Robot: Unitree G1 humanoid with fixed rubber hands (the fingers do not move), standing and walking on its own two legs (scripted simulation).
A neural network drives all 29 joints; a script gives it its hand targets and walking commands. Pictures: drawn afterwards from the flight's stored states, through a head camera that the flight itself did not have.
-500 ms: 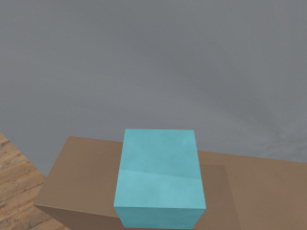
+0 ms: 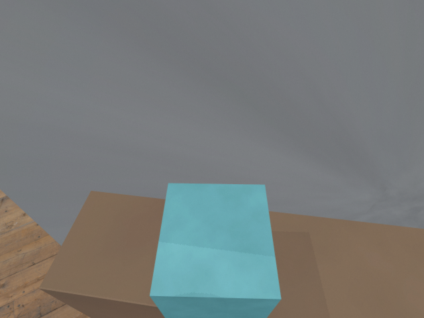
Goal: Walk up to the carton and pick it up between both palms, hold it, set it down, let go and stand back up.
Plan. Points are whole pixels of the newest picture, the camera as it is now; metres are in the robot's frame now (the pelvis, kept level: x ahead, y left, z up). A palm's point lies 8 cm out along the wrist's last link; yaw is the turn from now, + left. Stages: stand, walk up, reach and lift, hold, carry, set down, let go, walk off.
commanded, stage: walk up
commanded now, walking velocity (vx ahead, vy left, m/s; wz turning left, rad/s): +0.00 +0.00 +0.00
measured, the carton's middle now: (215, 254) +0.24 +0.02 +0.00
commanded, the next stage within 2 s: none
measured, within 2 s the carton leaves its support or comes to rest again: neither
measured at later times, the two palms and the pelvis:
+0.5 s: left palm out of the picture -0.03 +0.18 -0.15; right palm out of the picture -0.04 -0.19 -0.15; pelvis +0.01 -0.01 +0.00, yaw +0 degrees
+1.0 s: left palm out of the picture -0.04 +0.26 -0.16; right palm out of the picture -0.07 -0.17 -0.14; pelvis -0.06 +0.04 +0.00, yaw +0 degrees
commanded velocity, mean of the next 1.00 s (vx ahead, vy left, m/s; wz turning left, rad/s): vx -0.04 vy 0.00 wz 0.00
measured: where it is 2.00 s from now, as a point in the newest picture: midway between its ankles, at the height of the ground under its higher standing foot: outside the picture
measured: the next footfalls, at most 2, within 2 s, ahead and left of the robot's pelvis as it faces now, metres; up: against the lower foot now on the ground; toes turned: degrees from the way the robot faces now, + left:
right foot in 1.08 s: -0.04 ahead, -0.08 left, +0.00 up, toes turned -1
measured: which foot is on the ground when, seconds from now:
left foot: down 0.00-1.00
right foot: down 0.00-0.80, up 0.82-1.00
